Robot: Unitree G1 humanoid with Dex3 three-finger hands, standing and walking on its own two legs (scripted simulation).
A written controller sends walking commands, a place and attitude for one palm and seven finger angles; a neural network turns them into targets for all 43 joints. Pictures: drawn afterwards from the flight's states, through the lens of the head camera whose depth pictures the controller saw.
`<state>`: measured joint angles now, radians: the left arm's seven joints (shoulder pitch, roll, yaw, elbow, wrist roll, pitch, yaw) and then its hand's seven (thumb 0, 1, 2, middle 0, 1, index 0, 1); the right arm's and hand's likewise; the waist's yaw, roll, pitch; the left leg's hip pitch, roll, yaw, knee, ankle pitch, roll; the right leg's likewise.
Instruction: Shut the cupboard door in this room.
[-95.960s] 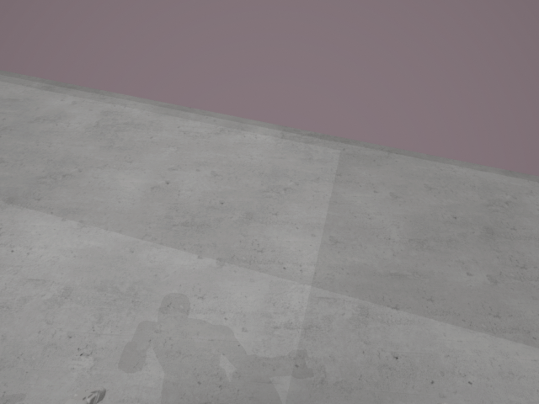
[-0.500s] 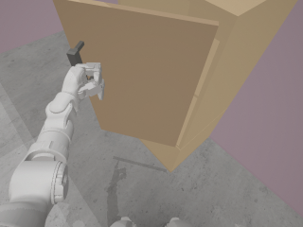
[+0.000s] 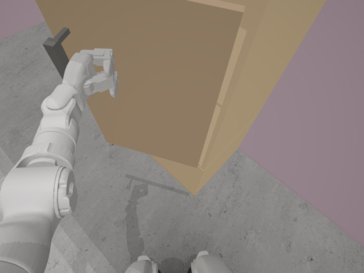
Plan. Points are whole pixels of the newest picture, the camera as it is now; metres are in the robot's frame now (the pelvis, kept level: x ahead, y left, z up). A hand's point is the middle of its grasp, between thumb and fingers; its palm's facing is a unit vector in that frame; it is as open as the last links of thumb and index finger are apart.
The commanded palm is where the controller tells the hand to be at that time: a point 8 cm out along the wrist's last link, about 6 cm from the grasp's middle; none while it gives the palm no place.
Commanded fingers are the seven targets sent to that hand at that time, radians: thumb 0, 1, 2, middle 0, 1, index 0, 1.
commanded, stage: push the door shut along its arc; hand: left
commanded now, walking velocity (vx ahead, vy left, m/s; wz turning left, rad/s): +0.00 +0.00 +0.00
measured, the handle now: (71, 64) +0.56 +0.19 +0.11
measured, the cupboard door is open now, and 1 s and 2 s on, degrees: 27 15 15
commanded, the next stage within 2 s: pull the fist back off the door in 0.28 s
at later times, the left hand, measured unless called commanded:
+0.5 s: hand (124, 63) +0.55 +0.07 +0.11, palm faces -0.13 -0.98 +0.13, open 3.3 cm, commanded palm +0.52 +0.10 +0.11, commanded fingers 0.00 0.90 0.90 -1.30 -1.50 -1.30 -1.50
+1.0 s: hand (123, 89) +0.48 +0.08 +0.11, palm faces +0.04 -1.00 -0.05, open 3.1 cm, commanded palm +0.44 +0.11 +0.11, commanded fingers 0.00 0.90 0.90 -1.30 -1.50 -1.30 -1.50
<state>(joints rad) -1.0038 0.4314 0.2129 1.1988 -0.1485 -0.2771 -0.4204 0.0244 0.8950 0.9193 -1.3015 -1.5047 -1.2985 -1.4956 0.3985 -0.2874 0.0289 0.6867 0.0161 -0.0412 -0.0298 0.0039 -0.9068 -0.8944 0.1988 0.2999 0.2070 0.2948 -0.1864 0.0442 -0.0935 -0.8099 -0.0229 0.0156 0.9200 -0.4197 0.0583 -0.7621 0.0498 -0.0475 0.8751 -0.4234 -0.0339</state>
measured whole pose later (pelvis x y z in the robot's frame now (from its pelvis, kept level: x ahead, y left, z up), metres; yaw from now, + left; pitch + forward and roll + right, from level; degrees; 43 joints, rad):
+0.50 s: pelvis +0.00 -0.02 -0.01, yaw +1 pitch +22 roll -2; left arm -1.19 0.36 0.26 1.27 -0.16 -0.21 -0.17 0.04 0.92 0.95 -1.30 -1.50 -1.30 -1.50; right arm 0.36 -0.28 0.01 0.71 -0.01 -0.09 -0.01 0.00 -0.91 -0.89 0.20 0.30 0.21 0.29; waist -0.18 0.04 -0.12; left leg -0.94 -0.02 -0.02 0.99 -0.44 0.03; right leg -0.89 0.05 -0.09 0.94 -0.45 -0.06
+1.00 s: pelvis +0.01 -0.03 +0.01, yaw +0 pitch +14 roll +0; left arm -0.78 0.22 0.20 1.05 -0.07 -0.34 0.05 0.02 0.90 0.90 -1.30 -1.50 -1.30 -1.50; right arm 0.42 -0.27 -0.01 0.66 -0.01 -0.01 0.06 0.00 -0.91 -0.89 0.20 0.30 0.21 0.29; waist -0.11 0.04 -0.13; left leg -0.68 0.00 0.01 0.83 -0.40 0.02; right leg -0.65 0.07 -0.04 0.81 -0.41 -0.07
